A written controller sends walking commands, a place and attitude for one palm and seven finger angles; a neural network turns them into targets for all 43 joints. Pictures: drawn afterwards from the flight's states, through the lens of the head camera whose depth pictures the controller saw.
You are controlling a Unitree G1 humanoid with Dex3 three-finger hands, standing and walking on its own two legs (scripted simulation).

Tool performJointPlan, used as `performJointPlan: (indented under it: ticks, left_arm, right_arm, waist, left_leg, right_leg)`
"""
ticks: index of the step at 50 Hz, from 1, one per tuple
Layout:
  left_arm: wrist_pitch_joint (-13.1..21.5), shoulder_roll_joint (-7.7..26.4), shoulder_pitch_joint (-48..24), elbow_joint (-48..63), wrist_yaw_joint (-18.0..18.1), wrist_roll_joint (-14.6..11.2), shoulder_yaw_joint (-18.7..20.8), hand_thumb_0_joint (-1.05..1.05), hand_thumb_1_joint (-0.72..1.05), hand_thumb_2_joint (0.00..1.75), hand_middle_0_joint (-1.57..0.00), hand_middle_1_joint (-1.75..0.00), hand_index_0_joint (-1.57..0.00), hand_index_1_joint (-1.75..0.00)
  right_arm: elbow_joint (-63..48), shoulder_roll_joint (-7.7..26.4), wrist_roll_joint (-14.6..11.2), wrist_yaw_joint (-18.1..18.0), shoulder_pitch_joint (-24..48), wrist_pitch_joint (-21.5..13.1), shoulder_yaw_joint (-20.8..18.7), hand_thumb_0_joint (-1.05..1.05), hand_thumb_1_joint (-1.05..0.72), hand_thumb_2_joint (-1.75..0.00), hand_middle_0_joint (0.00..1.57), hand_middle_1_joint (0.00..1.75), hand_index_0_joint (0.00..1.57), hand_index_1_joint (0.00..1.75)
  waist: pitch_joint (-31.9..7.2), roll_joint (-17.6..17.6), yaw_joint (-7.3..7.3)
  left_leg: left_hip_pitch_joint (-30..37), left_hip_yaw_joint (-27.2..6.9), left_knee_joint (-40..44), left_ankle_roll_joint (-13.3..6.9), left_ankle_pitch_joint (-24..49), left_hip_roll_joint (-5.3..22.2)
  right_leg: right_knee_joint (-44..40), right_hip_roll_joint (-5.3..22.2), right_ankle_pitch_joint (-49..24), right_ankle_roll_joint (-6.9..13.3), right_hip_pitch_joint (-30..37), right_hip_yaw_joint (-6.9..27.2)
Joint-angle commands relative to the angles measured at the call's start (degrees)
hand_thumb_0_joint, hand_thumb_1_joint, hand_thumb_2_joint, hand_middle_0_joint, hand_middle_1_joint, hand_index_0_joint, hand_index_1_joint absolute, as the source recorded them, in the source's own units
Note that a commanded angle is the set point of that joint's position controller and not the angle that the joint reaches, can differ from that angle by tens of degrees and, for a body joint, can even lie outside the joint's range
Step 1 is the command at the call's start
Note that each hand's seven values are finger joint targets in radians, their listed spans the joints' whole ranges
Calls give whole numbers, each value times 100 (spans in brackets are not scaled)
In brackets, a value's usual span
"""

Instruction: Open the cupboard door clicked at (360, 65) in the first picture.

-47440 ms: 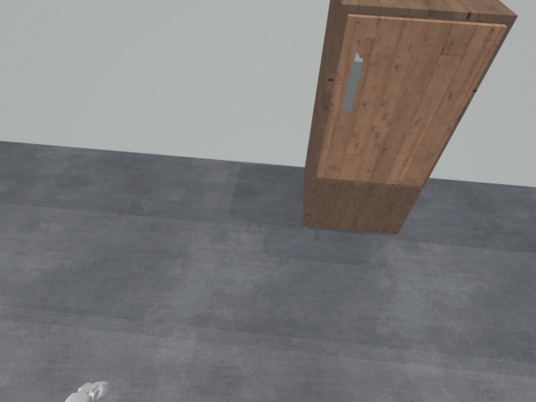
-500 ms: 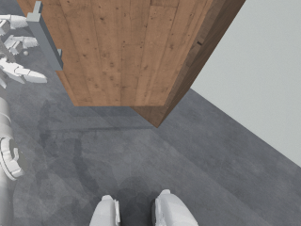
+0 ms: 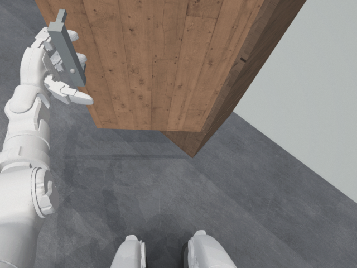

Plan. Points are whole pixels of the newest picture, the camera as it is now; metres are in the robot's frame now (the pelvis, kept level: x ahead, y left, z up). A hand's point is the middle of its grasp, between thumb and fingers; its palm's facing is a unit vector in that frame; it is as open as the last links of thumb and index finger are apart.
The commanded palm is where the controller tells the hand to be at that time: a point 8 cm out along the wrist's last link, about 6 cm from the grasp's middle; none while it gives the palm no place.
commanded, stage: slide the fingers in behind the handle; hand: left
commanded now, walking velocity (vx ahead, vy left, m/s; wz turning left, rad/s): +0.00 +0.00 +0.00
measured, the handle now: (72, 51) +0.56 +0.20 +0.07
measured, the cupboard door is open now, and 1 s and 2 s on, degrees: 41 40 57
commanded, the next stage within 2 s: close the thumb around the handle in 0.60 s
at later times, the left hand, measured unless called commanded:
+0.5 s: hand (76, 69) +0.51 +0.18 +0.08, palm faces -0.04 -1.00 -0.01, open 14.0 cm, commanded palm +0.49 +0.23 +0.07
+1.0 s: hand (77, 68) +0.51 +0.18 +0.08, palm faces -0.05 -1.00 -0.01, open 11.4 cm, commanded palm +0.49 +0.22 +0.07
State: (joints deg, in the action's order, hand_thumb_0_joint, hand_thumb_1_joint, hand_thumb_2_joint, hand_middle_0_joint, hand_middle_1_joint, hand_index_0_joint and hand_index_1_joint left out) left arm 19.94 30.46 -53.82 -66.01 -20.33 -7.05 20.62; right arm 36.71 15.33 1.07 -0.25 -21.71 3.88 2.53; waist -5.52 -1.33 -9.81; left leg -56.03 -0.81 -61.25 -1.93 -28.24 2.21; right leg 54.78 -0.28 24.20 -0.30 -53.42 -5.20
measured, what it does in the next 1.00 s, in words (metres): stands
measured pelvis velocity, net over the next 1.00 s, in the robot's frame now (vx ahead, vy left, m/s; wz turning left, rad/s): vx -0.01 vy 0.00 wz -0.02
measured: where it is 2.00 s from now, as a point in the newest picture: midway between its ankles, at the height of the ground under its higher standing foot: outside the picture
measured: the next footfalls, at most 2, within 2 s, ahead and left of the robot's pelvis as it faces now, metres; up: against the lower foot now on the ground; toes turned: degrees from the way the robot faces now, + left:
none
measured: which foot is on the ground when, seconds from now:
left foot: down 0.00-1.00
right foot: down 0.00-1.00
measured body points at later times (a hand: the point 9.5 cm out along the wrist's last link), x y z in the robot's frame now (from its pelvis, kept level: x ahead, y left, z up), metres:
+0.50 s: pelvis -0.01 -0.01 +0.00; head +0.14 +0.00 +0.42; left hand +0.51 +0.24 +0.08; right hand -0.02 -0.28 -0.11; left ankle +0.00 +0.09 -0.67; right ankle +0.01 -0.13 -0.67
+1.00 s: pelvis -0.01 +0.00 +0.00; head +0.14 +0.02 +0.43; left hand +0.51 +0.24 +0.08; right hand -0.01 -0.27 -0.11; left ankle +0.00 +0.09 -0.67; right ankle +0.01 -0.13 -0.67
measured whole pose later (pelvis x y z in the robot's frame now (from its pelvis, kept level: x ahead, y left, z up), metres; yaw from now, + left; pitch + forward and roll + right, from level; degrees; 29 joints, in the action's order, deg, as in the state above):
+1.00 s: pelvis -0.01 +0.00 +0.00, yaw -1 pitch +23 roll -4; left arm 22.0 30.8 -53.0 -66.2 -17.8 -5.9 23.3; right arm 35.4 15.2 0.8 -0.2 -22.7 3.2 2.7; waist -5.4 -1.7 -10.3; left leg -55.9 1.0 -61.3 -1.9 -28.1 2.6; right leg 56.1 -0.7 24.0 -0.3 -54.6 -3.3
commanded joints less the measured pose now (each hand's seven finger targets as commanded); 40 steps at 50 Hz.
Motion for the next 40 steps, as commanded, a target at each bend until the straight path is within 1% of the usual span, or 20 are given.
performJointPlan:
  ticks: [1, 3, 5, 9, 12, 14, 15, 18, 19, 22, 23, 25, 26, 27, 29, 30, 32, 34, 37, 40]
  left_arm:
    - [461, 1463, -2591, 1154, 291, -22, 419, 0, -50, 30, -30, -120, -30, -120]
    - [549, 1717, -2505, 1245, 421, 105, 581, 0, -50, 30, -30, -120, -30, -120]
    - [597, 1540, -2390, 1247, 456, 230, 375, 0, -50, 30, -30, -120, -30, -120]
    - [607, 1381, -2326, 1258, 327, 99, 334, 0, -50, 30, -30, -120, -30, -120]
    - [430, 1655, -2239, 891, 224, -20, 579, 0, -50, 30, -30, -120, -30, -120]
    - [429, 1931, -2288, 927, 205, 11, 749, 0, -50, 30, -30, -120, -30, -120]
    - [418, 1949, -2229, 824, 198, 83, 696, 0, -50, 30, -30, -120, -30, -120]
    - [509, 1832, -2331, 975, 152, 96, 551, 0, -50, 30, -30, -120, -30, -120]
    - [567, 1862, -2449, 1142, 131, 98, 546, 0, -50, 30, -30, -120, -30, -120]
    - [583, 1773, -2339, 1128, 40, -31, 577, 0, -50, 30, -30, -120, -30, -120]
    - [605, 1679, -2366, 1190, 5, -84, 514, 0, -50, 30, -30, -120, -30, -120]
    - [506, 1705, -2336, 955, -5, -74, 516, 0, -50, 30, -30, -120, -30, -120]
    - [457, 1534, -2448, 960, -7, -67, 350, 0, -50, 30, -30, -120, -30, -120]
    - [417, 1587, -2431, 940, 6, -63, 400, 0, -50, 30, -30, -120, -30, -120]
    - [430, 1878, -2534, 979, 77, 12, 543, 0, -50, 30, -30, -120, -30, -120]
    - [450, 1849, -2629, 1050, 115, 39, 506, 0, -50, 30, -30, -120, -30, -120]
    - [515, 1664, -2587, 1171, 156, 39, 418, 0, -50, 30, -30, -120, -30, -120]
    - [651, 1841, -2576, 1445, 193, 18, 582, 0, -50, 30, -30, -120, -30, -120]
    - [543, 1653, -2220, 1034, 179, 2, 503, 0, -39, 35, -31, -121, -31, -121]
    - [370, 1550, -2213, 789, 165, 38, 370, 0, -22, 42, -32, -123, -32, -123]
  right_arm:
    - [-244, 1053, -3, -54, -1159, -43, -370, 0, -90, -90, 20, 30, 20, 30]
    - [-358, 1046, 4, -43, -1146, -45, -353, 0, -90, -90, 20, 30, 20, 30]
    - [-402, 1014, -15, -15, -1091, -24, -353, 0, -90, -90, 20, 30, 20, 30]
    - [-430, 1039, -33, -20, -1105, -22, -388, 0, -90, -90, 20, 30, 20, 30]
    - [-435, 1077, -80, -80, -1117, -2, -365, 0, -90, -90, 20, 30, 20, 30]
    - [-450, 1068, -78, -113, -1116, -18, -346, 0, -90, -90, 20, 30, 20, 30]
    - [-451, 1056, -88, -124, -1124, -19, -332, 0, -90, -90, 20, 30, 20, 30]
    - [-470, 1031, -78, -127, -1118, -49, -329, 0, -90, -90, 20, 30, 20, 30]
    - [-432, 1045, -71, -130, -1125, -51, -350, 0, -90, -90, 20, 30, 20, 30]
    - [-411, 1066, -73, -123, -1134, -74, -376, 0, -90, -90, 20, 30, 20, 30]
    - [-410, 1073, -76, -130, -1153, -84, -381, 0, -90, -90, 20, 30, 20, 30]
    - [-353, 1089, -91, -139, -1147, -66, -374, 0, -90, -90, 20, 30, 20, 30]
    - [-348, 1082, -98, -135, -1125, -70, -375, 0, -90, -90, 20, 30, 20, 30]
    - [-340, 1095, -98, -136, -1143, -76, -382, 0, -90, -90, 20, 30, 20, 30]
    - [-347, 1113, -99, -162, -1146, -78, -369, 0, -90, -90, 20, 30, 20, 30]
    - [-344, 1096, -90, -160, -1144, -88, -361, 0, -90, -90, 20, 30, 20, 30]
    - [-355, 1077, -71, -132, -1135, -114, -379, 0, -90, -90, 20, 30, 20, 30]
    - [-352, 1101, -48, -124, -1150, -121, -400, 0, -90, -90, 20, 30, 20, 30]
    - [-365, 1096, -70, -103, -1115, -96, -382, 0, -90, -90, 20, 30, 20, 30]
    - [-409, 1112, -96, -111, -1105, -63, -371, 0, -90, -90, 20, 30, 20, 30]
  waist:
    - [-2820, -865, -150]
    - [-2837, -903, -77]
    - [-2874, -981, -70]
    - [-3062, -832, -111]
    - [-2741, -352, -120]
    - [-2852, -464, -73]
    - [-2710, -405, -79]
    - [-2649, -619, -109]
    - [-2888, -720, -110]
    - [-3034, -747, -74]
    - [-3073, -811, -129]
    - [-2848, -667, -133]
    - [-2718, -747, -208]
    - [-2687, -639, -188]
    - [-2781, -721, -165]
    - [-2753, -824, -168]
    - [-2876, -972, -134]
    - [-3259, -1166, -66]
    - [-2858, -758, -91]
    - [-2514, -656, -151]
  left_leg:
    - [2677, -419, 588, 123, 3091, 3]
    - [2426, -337, 586, 85, 2995, -42]
    - [2452, -295, 582, 96, 2991, -40]
    - [2455, -245, 594, 69, 2887, -43]
    - [1760, -121, 648, -7, 2360, -100]
    - [1591, -51, 605, -34, 2285, -126]
    - [1515, -69, 619, -34, 2247, -121]
    - [1600, -64, 595, -39, 2249, -120]
    - [1805, -89, 577, -18, 2336, -95]
    - [1925, -100, 565, 1, 2393, -91]
    - [2065, -127, 553, -7, 2512, -89]
    - [1932, -148, 588, 3, 2361, -70]
    - [1923, -134, 612, -4, 2204, -73]
    - [1846, -127, 610, -20, 2150, -79]
    - [1823, -136, 589, -21, 2139, -78]
    - [1902, -167, 603, -8, 2214, -79]
    - [2140, -187, 593, 23, 2365, -75]
    - [2507, -234, 560, 59, 2736, -48]
    - [2187, -207, 599, 45, 2534, -41]
    - [1924, -162, 679, 17, 2209, -67]
  right_leg:
    - [-362, -305, -1828, 179, 665, 127]
    - [-313, -302, -1965, 187, 947, 178]
    - [-306, -287, -1988, 167, 916, 213]
    - [-344, -303, -2102, 154, 1122, 245]
    - [-433, -288, -2112, 120, 1543, 343]
    - [-414, -264, -2213, 109, 1698, 422]
    - [-400, -259, -2168, 114, 1659, 413]
    - [-400, -264, -2110, 134, 1520, 418]
    - [-377, -262, -2122, 123, 1468, 423]
    - [-390, -274, -2118, 133, 1484, 414]
    - [-365, -287, -2149, 151, 1379, 382]
    - [-408, -275, -1997, 126, 1308, 368]
    - [-451, -271, -1849, 111, 1179, 362]
    - [-469, -275, -1823, 111, 1238, 372]
    - [-436, -265, -1799, 116, 1225, 396]
    - [-418, -261, -1805, 126, 1167, 371]
    - [-407, -268, -1800, 140, 1075, 345]
    - [-345, -280, -1968, 157, 1061, 323]
    - [-380, -290, -1891, 141, 1093, 294]
    - [-452, -281, -1724, 123, 1063, 298]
